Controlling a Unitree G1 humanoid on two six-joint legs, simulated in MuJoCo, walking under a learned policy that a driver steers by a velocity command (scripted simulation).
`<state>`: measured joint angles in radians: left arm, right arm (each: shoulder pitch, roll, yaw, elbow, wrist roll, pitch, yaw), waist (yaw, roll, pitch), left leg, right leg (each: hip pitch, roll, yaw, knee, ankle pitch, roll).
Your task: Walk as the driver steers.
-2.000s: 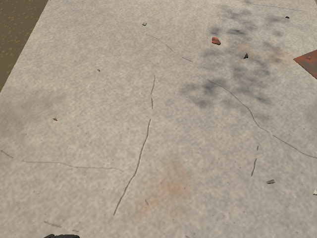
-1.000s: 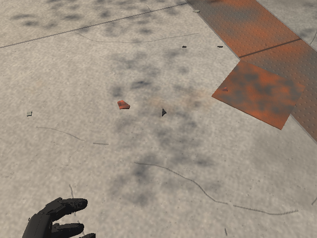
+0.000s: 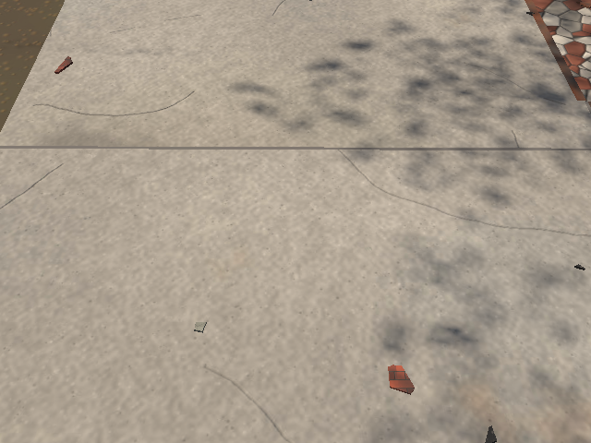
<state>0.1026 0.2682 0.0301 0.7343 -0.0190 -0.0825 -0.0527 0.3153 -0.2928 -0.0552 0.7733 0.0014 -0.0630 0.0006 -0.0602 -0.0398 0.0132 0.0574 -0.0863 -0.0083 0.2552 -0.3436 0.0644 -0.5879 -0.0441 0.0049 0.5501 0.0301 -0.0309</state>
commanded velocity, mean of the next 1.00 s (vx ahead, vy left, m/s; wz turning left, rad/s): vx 0.29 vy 0.00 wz -0.07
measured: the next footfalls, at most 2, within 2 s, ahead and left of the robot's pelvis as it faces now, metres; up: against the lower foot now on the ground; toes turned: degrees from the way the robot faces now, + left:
right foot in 0.06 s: +0.21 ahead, -0.12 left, +0.00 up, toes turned -3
left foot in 0.52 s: +0.41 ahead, +0.04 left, +0.00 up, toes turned -20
